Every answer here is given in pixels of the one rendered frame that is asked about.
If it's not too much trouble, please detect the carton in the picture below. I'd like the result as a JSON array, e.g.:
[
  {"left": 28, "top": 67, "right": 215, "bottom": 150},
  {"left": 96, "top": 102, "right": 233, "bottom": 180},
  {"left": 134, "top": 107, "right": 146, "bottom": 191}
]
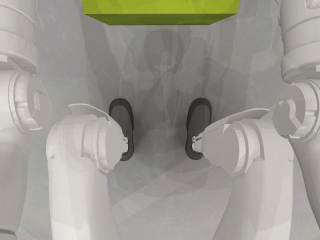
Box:
[{"left": 82, "top": 0, "right": 239, "bottom": 26}]

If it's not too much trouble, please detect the left robot thigh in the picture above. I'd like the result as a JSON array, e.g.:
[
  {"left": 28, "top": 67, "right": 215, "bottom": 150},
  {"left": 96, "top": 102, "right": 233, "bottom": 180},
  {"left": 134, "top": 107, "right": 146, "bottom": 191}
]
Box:
[{"left": 47, "top": 114, "right": 123, "bottom": 240}]

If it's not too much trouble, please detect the robot thigh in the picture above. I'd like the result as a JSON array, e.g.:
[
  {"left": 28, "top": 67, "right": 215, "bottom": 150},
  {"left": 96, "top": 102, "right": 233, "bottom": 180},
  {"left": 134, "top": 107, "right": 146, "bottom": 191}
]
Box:
[
  {"left": 212, "top": 118, "right": 294, "bottom": 240},
  {"left": 47, "top": 114, "right": 123, "bottom": 240}
]

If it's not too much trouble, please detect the robot right upper arm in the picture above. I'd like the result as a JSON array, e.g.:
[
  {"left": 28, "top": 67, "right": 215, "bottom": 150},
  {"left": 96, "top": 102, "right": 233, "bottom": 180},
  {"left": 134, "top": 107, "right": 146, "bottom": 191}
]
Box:
[{"left": 272, "top": 79, "right": 320, "bottom": 229}]

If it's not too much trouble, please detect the right robot forearm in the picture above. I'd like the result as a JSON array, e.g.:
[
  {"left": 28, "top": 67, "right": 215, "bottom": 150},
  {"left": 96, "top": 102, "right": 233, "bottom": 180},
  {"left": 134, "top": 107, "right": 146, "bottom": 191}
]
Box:
[{"left": 275, "top": 0, "right": 320, "bottom": 84}]

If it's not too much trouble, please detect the left robot forearm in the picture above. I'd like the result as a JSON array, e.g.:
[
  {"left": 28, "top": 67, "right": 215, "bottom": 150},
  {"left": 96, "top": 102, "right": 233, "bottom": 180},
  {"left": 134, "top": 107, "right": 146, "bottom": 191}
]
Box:
[{"left": 0, "top": 0, "right": 39, "bottom": 75}]

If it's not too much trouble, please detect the right robot thigh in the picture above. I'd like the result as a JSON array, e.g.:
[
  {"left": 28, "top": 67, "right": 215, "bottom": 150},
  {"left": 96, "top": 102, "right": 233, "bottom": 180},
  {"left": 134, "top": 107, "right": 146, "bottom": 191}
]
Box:
[{"left": 212, "top": 118, "right": 294, "bottom": 240}]

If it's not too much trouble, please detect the robot left upper arm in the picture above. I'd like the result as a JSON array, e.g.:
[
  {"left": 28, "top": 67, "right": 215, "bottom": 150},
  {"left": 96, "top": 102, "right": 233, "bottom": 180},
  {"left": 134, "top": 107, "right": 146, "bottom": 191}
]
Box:
[{"left": 0, "top": 70, "right": 52, "bottom": 240}]

